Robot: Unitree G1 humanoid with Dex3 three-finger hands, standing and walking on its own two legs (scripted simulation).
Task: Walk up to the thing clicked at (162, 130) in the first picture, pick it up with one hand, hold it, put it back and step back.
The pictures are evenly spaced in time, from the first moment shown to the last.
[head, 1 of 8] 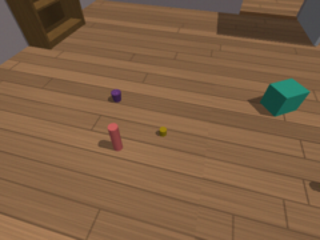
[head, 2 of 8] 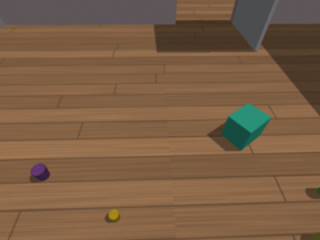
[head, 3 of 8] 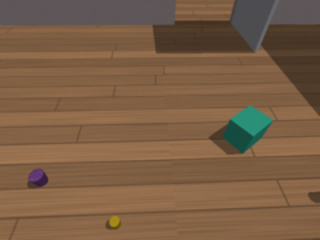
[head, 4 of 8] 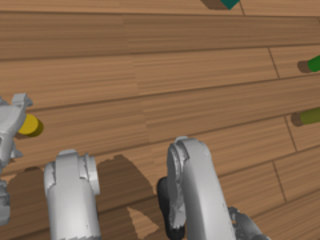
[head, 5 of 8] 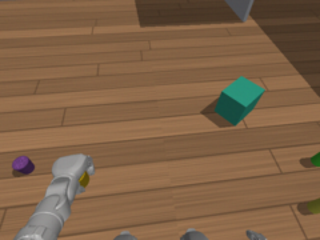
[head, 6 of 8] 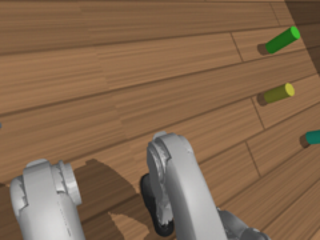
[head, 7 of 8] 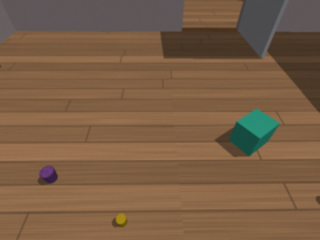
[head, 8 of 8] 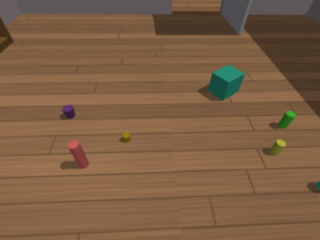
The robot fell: no
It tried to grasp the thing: yes
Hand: left
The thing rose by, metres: 0.68
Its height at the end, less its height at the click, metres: +0.00
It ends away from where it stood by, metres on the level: 0.00
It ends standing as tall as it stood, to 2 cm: yes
